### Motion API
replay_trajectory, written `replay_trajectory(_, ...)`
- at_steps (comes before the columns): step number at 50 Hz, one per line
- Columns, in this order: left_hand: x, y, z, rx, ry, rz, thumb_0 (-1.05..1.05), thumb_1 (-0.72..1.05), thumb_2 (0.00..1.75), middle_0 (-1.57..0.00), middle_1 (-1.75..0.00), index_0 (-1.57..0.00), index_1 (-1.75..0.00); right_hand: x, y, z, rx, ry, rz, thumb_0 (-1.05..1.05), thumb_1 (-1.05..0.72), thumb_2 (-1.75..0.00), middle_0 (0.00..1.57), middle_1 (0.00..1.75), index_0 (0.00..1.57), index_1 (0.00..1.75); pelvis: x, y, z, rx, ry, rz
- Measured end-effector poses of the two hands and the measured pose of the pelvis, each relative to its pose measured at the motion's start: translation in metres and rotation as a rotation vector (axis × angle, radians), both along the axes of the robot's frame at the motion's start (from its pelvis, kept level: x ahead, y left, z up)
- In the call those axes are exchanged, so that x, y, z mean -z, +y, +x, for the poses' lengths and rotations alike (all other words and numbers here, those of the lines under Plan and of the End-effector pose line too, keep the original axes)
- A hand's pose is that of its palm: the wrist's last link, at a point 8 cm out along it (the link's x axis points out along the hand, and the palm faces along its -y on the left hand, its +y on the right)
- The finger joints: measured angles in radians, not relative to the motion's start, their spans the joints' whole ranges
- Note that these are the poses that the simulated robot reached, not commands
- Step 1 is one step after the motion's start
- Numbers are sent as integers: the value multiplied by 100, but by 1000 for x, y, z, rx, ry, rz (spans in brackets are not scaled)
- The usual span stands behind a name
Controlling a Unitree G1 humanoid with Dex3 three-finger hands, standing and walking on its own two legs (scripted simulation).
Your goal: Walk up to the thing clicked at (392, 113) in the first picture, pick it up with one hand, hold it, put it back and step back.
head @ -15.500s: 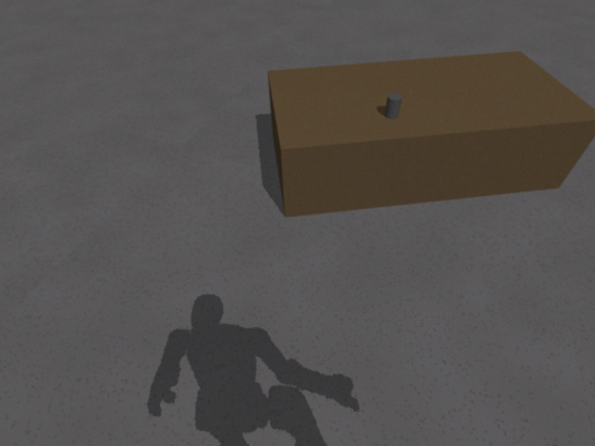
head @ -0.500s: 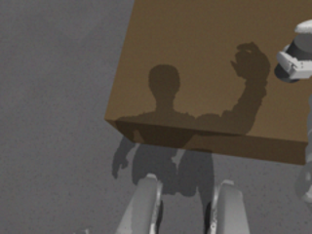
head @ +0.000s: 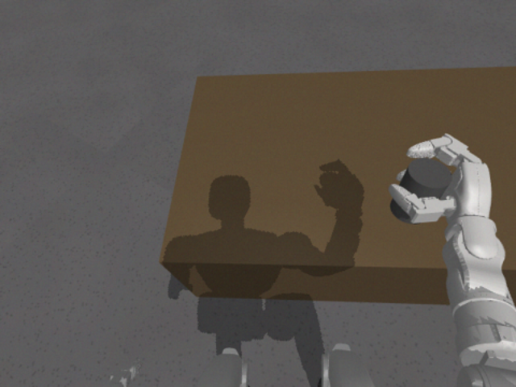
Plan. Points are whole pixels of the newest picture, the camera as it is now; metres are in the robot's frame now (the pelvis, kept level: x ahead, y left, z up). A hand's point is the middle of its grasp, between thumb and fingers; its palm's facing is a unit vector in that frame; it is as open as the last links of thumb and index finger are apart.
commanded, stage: lift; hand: right
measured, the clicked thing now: (418, 192) +0.42 -0.20 +0.02
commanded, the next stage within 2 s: hold in 0.80 s
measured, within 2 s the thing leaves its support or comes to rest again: neither
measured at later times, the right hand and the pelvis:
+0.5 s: hand (424, 192) +0.38 -0.18 +0.08, palm faces +0.12 +0.99 -0.03, open 8.5 cm; pelvis +0.02 +0.00 +0.04, yaw +0 degrees
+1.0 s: hand (430, 200) +0.36 -0.17 +0.10, palm faces +0.13 +0.99 -0.02, open 8.5 cm; pelvis +0.02 +0.00 +0.05, yaw -1 degrees
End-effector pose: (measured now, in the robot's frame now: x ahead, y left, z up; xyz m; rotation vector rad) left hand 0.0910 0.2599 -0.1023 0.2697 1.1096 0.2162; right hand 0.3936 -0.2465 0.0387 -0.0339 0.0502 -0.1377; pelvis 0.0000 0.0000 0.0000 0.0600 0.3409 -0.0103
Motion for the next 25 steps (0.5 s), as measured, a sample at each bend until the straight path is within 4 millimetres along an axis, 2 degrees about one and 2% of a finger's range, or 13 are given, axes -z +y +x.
replay_trajectory(9, -16, -5, 11, 17, -31, -18, 1, 89, 89, -19, -29, -19, -29, -19, 6, -22, -7, -14, 5, 2, 24, -110, 84, 115, 81, 114, -19, 1, 6, 5, -54, -13)
replay_trajectory(25, -33, -7, 25, 14, -67, -35, 1, 91, 87, -18, -29, -20, -28, -43, 19, -41, -15, -32, 4, 2, 24, -110, 84, 115, 81, 114, -38, 3, 16, 0, -118, -30)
